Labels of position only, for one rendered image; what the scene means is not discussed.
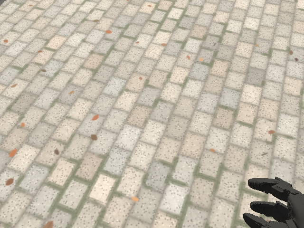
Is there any right robot hand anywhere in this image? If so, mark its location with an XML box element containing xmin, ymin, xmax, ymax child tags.
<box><xmin>243</xmin><ymin>177</ymin><xmax>304</xmax><ymax>228</ymax></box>

